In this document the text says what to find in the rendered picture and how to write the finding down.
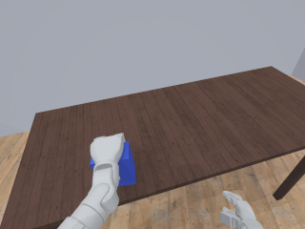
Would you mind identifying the right robot hand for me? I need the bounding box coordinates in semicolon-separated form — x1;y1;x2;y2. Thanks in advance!
220;191;256;229

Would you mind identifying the left robot hand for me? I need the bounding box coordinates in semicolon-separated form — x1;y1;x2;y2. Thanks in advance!
90;133;126;180

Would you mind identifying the robot left forearm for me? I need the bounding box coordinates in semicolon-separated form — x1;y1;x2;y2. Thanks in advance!
57;160;119;229

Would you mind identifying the robot right forearm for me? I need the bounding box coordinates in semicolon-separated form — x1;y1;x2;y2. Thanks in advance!
240;219;264;229

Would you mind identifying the table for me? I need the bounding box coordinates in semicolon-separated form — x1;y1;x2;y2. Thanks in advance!
0;66;305;229

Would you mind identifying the sponge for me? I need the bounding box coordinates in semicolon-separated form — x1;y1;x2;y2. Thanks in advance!
90;141;136;187

